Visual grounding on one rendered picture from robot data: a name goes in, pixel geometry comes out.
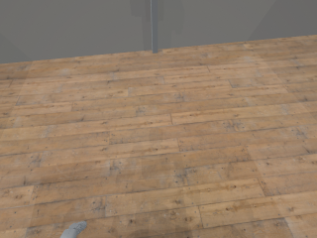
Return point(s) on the robot left hand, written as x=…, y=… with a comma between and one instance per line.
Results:
x=74, y=229

